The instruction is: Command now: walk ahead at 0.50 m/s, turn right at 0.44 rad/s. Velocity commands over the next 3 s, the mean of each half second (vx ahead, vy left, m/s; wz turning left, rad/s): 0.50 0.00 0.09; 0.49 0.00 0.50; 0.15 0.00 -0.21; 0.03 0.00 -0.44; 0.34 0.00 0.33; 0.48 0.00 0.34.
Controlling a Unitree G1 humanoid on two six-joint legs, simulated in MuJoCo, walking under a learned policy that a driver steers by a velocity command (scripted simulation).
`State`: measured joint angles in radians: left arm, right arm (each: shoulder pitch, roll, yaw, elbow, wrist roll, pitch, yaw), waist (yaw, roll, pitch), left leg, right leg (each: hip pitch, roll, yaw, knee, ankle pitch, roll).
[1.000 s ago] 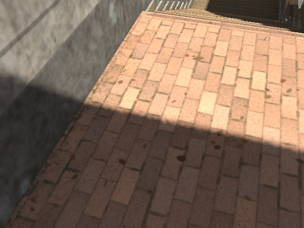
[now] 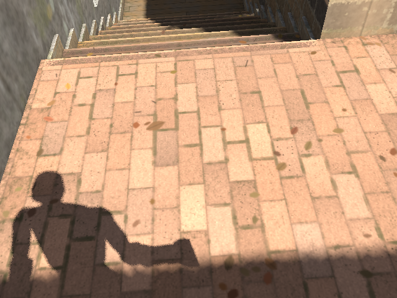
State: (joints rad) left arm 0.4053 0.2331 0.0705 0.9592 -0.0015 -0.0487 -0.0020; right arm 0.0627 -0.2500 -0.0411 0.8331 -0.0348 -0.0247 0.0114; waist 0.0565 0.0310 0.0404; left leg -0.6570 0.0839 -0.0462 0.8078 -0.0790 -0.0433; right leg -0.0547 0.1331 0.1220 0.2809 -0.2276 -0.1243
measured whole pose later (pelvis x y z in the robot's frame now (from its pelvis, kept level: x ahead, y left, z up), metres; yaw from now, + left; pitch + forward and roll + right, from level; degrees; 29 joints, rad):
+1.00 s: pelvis +0.52 +0.05 +0.00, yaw +23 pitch +1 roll +0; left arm 0.35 0.25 0.04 0.85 0.02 -0.10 0.00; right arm 0.19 -0.31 -0.08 0.77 -0.04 0.00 0.04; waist 0.03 0.05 0.03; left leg -0.61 0.02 -0.06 1.02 -0.23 0.03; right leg -0.11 0.01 -0.12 0.29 -0.20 -0.05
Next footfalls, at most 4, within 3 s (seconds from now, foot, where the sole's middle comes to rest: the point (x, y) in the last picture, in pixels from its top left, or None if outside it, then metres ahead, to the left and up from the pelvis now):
0.18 left None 0.28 0.12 -0.78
0.72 right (238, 269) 0.57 -0.03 -0.78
1.18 left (164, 238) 0.67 0.23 -0.78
1.62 right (227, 246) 0.65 0.00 -0.78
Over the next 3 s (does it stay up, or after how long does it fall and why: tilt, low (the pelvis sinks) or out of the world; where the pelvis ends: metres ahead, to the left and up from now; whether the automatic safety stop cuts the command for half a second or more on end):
stays up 0.98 0.16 -0.02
